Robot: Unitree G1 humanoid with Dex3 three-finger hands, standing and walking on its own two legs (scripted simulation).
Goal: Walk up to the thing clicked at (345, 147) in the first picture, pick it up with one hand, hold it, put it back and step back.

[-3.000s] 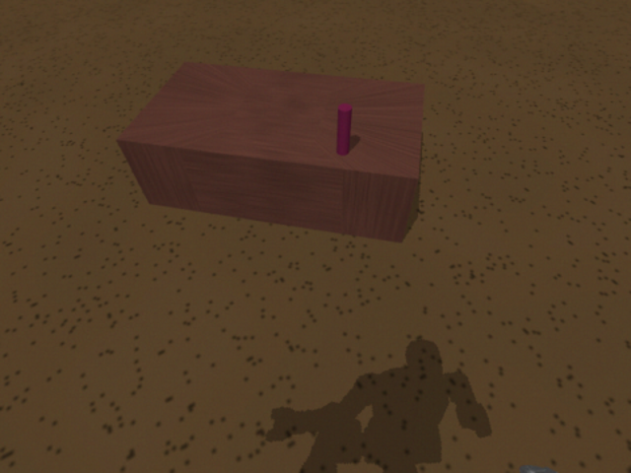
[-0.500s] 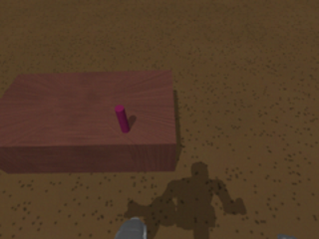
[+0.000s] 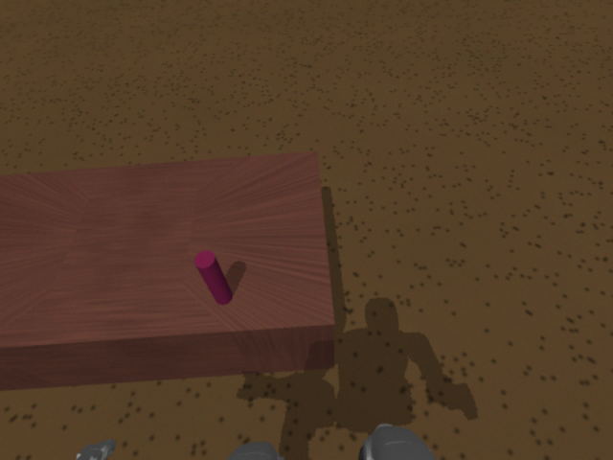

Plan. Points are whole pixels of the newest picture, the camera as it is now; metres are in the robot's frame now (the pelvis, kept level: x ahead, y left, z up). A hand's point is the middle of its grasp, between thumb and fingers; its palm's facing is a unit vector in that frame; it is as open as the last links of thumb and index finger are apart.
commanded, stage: walk up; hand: left
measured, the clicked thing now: (215, 279) +0.52 +0.25 -0.30
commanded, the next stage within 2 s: stand in 1.46 s
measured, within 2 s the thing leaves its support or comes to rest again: neither
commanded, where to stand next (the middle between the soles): +0.12 +0.03 m, yaw +1 degrees
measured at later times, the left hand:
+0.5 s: hand out of the picture +0.12 +0.29 -0.15, palm faces +0.00 -0.94 -0.35, open 7.4 cm
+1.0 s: hand (126, 455) +0.14 +0.28 -0.12, palm faces +0.02 -0.94 -0.35, open 7.4 cm
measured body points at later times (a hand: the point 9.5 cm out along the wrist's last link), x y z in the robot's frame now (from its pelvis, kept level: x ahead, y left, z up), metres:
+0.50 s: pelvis +0.05 +0.02 +0.01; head +0.07 +0.03 +0.46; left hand +0.12 +0.34 -0.12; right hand +0.17 -0.28 -0.11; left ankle +0.10 +0.16 -0.72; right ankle +0.07 -0.11 -0.72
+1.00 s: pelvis +0.06 +0.02 +0.03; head +0.07 +0.02 +0.48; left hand +0.14 +0.33 -0.10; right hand +0.16 -0.27 -0.10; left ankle +0.10 +0.16 -0.72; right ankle +0.07 -0.11 -0.72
